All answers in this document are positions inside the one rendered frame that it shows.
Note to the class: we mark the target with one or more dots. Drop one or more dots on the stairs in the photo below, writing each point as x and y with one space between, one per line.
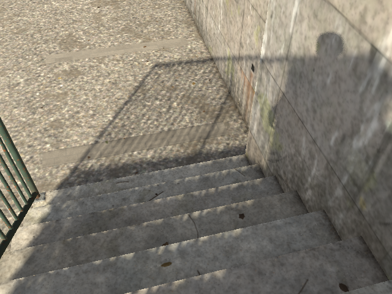
215 227

